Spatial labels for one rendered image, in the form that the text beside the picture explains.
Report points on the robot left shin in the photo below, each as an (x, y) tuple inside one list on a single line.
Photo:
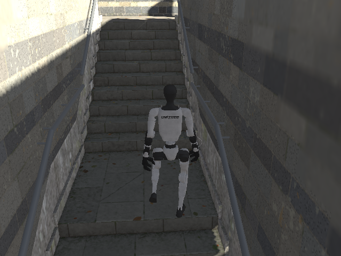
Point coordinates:
[(154, 178)]

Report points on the robot right hand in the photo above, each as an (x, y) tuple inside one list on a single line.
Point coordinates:
[(196, 154)]

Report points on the left robot forearm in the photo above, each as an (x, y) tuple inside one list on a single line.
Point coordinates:
[(147, 146)]

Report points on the right robot forearm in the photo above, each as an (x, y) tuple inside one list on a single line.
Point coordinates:
[(194, 143)]

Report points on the robot right upper arm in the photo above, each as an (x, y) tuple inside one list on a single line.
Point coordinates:
[(186, 112)]

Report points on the right robot foot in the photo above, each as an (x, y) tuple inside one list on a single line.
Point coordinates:
[(179, 212)]

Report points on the robot left upper arm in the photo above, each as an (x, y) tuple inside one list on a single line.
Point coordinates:
[(151, 122)]

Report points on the robot left hand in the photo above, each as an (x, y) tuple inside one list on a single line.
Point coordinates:
[(146, 164)]

